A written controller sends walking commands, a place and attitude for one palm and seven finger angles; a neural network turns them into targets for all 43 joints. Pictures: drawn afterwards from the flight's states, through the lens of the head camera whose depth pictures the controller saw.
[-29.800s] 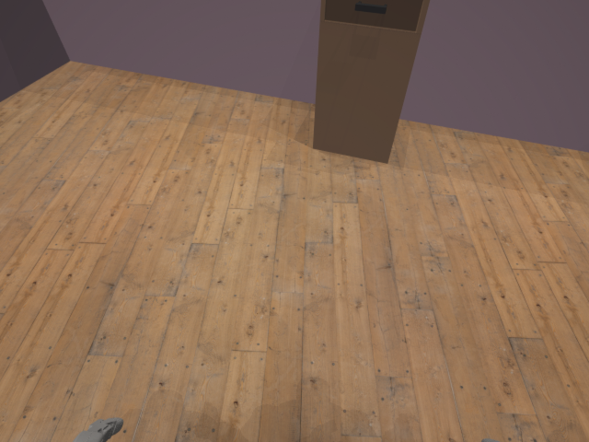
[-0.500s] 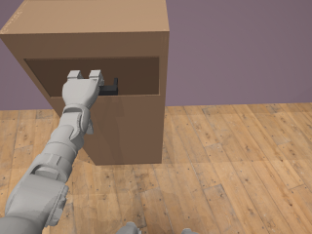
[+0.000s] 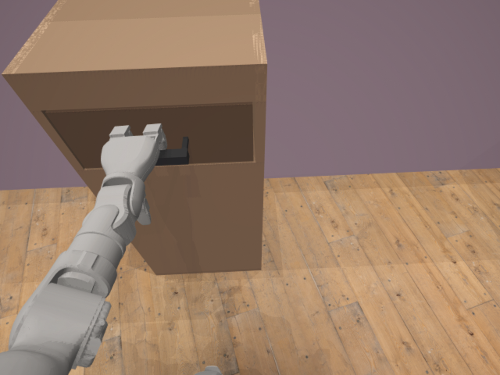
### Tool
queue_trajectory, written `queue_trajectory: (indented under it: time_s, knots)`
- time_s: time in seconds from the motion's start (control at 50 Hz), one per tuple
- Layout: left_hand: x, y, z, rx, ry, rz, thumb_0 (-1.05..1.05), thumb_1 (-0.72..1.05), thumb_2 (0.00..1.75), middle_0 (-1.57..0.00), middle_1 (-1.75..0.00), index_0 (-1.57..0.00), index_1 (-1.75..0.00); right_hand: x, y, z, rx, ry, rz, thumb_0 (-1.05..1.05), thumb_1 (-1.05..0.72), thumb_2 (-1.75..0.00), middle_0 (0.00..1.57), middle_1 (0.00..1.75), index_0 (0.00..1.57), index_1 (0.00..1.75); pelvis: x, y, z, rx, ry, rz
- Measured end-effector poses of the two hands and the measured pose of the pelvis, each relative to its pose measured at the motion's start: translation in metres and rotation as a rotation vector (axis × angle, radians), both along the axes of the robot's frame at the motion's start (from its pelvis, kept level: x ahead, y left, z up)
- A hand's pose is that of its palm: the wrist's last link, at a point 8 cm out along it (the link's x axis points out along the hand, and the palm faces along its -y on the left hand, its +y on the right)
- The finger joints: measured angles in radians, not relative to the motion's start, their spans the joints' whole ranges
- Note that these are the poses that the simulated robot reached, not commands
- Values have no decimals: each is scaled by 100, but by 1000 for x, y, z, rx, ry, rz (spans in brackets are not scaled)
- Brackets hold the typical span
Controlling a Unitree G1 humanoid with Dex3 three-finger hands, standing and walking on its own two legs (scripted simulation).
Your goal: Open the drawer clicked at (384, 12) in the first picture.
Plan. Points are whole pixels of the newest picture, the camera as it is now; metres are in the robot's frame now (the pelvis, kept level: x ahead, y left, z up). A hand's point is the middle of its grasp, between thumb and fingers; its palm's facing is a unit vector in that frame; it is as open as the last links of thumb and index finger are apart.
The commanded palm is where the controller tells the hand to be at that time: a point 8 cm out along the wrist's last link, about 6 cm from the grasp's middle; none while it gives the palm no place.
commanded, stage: lift the fingers back up to retry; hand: left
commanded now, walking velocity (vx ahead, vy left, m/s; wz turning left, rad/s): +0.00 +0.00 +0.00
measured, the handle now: (158, 150) +0.52 +0.19 +0.03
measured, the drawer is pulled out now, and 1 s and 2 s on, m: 0.00 0.00 0.00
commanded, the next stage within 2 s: re-aim the fingers above the handle in 0.54 s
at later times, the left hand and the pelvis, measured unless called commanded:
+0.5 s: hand (129, 162) +0.44 +0.21 +0.09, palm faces -0.06 -0.05 -1.00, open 13.8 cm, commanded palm +0.42 +0.20 +0.14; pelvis +0.03 -0.01 +0.02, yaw +0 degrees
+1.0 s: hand (136, 169) +0.44 +0.20 +0.08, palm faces -0.12 -0.05 -0.99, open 13.8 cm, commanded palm +0.43 +0.19 +0.14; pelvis +0.03 -0.01 +0.02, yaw +2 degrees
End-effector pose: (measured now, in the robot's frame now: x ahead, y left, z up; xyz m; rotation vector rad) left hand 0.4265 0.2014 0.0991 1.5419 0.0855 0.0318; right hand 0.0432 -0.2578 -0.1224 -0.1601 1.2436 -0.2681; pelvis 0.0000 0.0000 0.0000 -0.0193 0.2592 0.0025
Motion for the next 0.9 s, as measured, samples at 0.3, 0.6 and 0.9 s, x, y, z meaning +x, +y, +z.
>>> queue_trajectory:
  time_s: [0.3,0.6,0.9]
  knots:
    - [2,-13,34,-28,-106,-16,0,-49,30,-31,-120,-32,-120,54,1,12,24,-95,10,1,-91,-90,20,30,20,29,21,-1,15,9,-48,-7]
    - [-13,-3,31,-47,90,-11,0,-48,30,-32,-120,-31,-120,117,-8,34,-7,-205,95,1,-91,-90,20,30,20,29,30,-12,22,21,-98,16]
    - [-7,21,43,36,-30,119,0,-48,30,-32,-120,-32,-120,90,-5,13,44,-119,70,1,-91,-90,20,30,20,29,27,-15,19,20,-65,16]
